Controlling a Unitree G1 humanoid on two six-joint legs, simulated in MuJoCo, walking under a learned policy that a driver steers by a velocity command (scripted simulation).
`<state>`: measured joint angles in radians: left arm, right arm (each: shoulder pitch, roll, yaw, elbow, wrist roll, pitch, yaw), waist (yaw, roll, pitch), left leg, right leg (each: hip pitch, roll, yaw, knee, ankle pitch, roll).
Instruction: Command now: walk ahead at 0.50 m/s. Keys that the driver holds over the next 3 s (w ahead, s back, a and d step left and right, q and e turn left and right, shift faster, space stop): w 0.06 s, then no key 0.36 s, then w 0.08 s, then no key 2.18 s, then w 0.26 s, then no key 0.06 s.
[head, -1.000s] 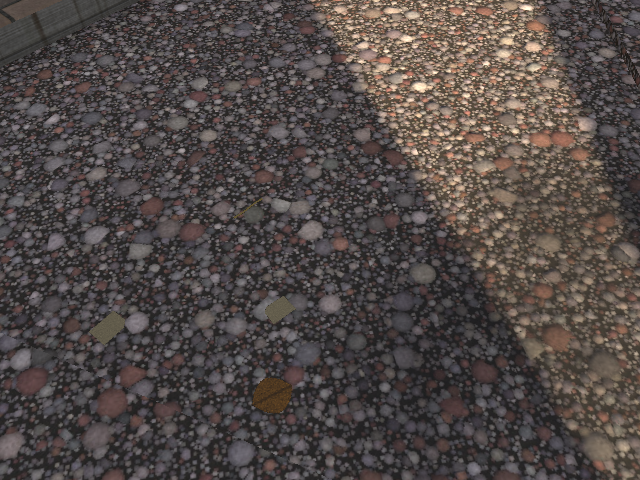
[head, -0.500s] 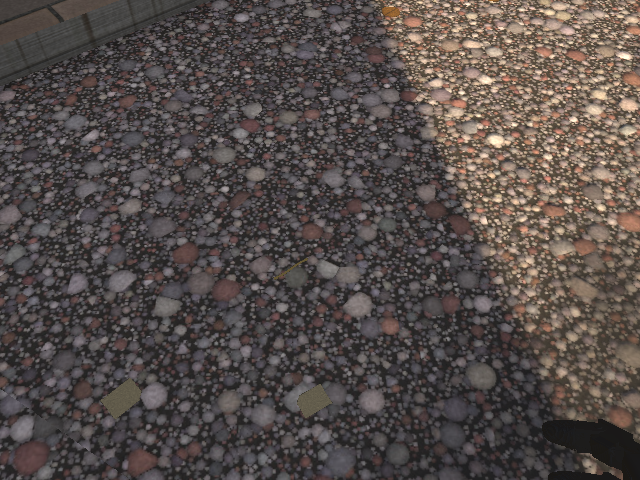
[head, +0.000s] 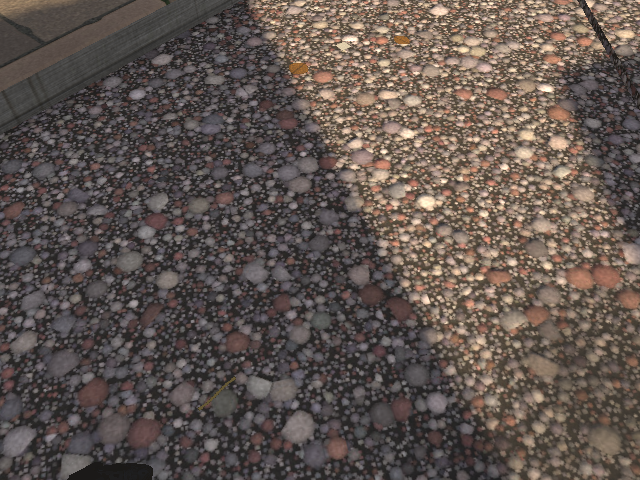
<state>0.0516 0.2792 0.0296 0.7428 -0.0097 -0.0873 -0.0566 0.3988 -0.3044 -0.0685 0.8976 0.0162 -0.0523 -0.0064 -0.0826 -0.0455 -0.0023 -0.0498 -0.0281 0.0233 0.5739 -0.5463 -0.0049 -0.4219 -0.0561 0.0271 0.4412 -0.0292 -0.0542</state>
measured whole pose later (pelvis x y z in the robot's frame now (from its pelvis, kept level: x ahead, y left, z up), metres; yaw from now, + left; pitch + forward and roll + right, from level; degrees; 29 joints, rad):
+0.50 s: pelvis +0.20 -0.01 -0.01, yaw -1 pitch +1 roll -1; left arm 0.25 0.27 0.04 0.93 0.00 -0.04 0.01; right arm 0.08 -0.24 -0.04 0.82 -0.01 -0.05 0.00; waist 0.04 -0.01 0.02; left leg -0.41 -0.01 0.00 0.50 -0.12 0.04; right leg -0.17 0.05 0.00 0.66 -0.46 -0.02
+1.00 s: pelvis +0.28 -0.05 +0.00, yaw -1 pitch -1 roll +0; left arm 0.19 0.22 0.02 0.99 0.01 -0.02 0.02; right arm 0.17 -0.24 -0.04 1.03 0.00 0.00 -0.03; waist 0.00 0.01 0.03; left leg -0.23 0.02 -0.02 0.47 -0.22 -0.03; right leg -0.19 0.01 -0.01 0.49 -0.28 -0.02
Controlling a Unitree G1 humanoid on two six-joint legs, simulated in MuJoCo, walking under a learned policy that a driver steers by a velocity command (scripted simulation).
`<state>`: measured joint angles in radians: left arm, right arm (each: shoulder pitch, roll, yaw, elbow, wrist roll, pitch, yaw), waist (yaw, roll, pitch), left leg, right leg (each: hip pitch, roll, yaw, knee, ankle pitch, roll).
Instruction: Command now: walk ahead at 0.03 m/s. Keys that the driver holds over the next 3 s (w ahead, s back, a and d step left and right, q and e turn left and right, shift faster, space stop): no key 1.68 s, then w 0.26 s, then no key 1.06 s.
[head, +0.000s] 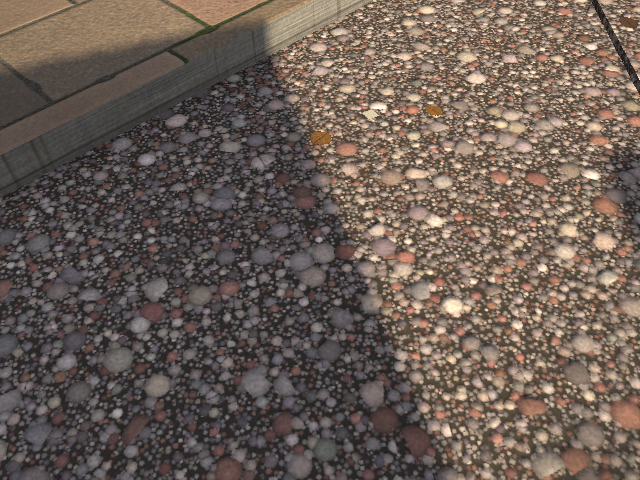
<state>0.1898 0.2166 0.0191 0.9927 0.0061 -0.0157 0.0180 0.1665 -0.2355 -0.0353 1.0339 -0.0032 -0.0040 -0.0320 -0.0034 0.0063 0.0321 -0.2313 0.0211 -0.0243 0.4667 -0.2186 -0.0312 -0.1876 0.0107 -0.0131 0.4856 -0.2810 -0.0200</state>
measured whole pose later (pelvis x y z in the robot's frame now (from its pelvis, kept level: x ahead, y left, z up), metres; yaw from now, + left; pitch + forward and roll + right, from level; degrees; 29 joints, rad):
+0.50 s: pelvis +0.01 -0.01 +0.00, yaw +0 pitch -2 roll +0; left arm 0.21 0.22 0.02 1.06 0.01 0.00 0.02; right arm 0.14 -0.24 -0.04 1.13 0.00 0.02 -0.05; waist 0.00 0.01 0.04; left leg -0.20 0.04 -0.03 0.45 -0.23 -0.05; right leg -0.14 0.03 -0.02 0.45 -0.28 -0.03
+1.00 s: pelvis +0.00 +0.00 +0.00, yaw +0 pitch -1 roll +0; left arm 0.27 0.20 0.01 1.08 0.00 0.00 0.03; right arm 0.21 -0.21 -0.03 1.16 0.00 0.01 -0.05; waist 0.00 0.00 0.04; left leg -0.22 0.03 -0.04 0.46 -0.22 -0.04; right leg -0.16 0.02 -0.03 0.45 -0.27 -0.03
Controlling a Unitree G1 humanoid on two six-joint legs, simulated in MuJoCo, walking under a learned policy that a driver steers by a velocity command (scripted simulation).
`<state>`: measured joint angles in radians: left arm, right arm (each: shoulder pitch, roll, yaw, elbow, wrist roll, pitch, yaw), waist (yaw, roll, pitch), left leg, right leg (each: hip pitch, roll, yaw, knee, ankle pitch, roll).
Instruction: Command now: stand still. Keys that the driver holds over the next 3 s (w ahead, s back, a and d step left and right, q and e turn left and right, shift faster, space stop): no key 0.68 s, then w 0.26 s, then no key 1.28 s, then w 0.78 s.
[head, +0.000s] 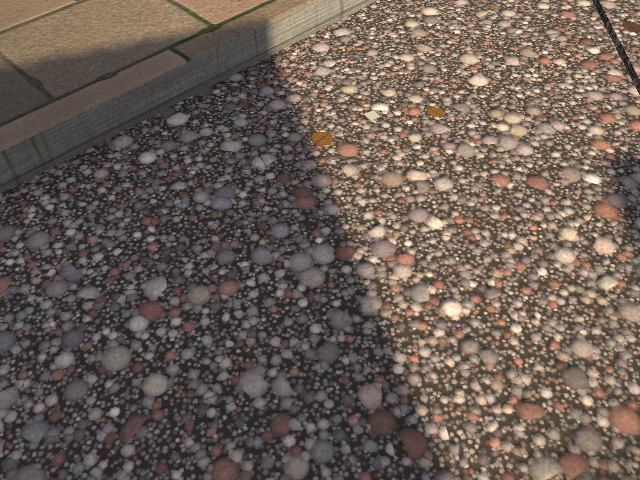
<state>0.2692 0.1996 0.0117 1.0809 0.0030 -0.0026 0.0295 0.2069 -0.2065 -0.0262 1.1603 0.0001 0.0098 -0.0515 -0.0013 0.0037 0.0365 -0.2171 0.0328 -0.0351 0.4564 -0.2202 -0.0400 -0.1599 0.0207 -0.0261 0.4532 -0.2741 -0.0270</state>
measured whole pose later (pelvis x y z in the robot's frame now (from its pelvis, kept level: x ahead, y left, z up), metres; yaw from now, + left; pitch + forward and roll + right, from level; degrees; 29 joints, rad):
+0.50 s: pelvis +0.00 +0.00 +0.00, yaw +0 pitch -1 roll +0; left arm 0.31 0.18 0.01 1.08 0.00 -0.01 0.03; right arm 0.24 -0.19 -0.02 1.14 0.00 0.01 -0.05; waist 0.00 0.00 0.04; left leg -0.22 0.03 -0.03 0.47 -0.23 -0.03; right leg -0.16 0.01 -0.03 0.46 -0.28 -0.02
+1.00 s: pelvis +0.06 +0.05 -0.01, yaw +0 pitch +1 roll +0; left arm 0.41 0.24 0.05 1.06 -0.03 -0.04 0.03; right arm 0.26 -0.22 -0.06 1.08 0.02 -0.09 -0.01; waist 0.01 -0.04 -0.01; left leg -0.29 0.01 0.07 0.58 -0.28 0.05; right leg -0.18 -0.04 0.01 0.63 -0.43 -0.01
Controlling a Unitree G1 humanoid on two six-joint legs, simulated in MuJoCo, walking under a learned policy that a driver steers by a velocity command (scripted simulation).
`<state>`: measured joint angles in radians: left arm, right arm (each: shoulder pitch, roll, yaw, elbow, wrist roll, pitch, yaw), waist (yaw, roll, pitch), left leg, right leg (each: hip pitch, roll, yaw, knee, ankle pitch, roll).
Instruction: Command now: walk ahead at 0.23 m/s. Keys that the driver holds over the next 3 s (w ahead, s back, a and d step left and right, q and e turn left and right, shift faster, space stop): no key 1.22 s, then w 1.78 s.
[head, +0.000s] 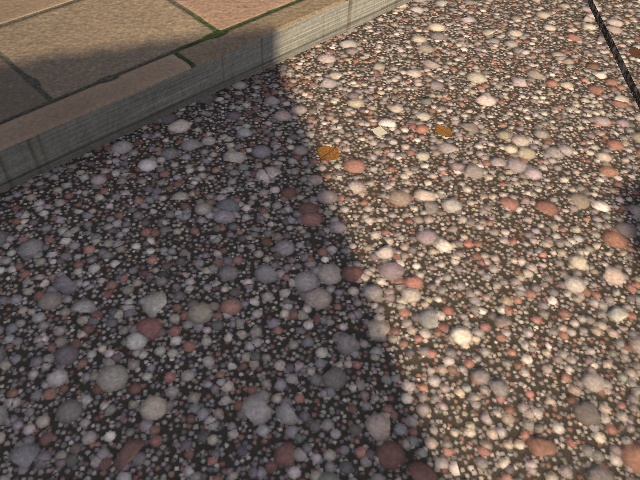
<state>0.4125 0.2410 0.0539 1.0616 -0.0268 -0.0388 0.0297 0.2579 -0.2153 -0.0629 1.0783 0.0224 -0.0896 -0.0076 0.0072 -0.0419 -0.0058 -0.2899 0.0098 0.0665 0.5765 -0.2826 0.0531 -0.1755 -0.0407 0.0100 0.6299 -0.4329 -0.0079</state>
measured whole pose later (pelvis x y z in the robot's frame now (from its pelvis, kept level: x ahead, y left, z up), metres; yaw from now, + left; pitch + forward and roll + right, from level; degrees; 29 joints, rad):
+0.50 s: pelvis +0.11 +0.01 +0.00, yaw +1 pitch +1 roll +0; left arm 0.10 0.19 0.06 1.02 -0.01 -0.02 0.02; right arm 0.30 -0.19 -0.03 1.09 0.00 -0.03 -0.04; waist -0.02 0.02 0.03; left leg -0.08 -0.01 0.05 0.50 -0.43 0.03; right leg -0.35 0.00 -0.03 0.57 -0.23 -0.01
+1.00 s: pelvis +0.09 +0.00 +0.00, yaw +0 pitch -1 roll +0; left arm 0.10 0.19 0.07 1.10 -0.01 0.02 0.04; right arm 0.35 -0.15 -0.02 1.13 -0.01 -0.01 -0.04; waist -0.01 0.00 0.04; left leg -0.06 0.00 0.06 0.48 -0.41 0.02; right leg -0.32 0.01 -0.03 0.52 -0.18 -0.02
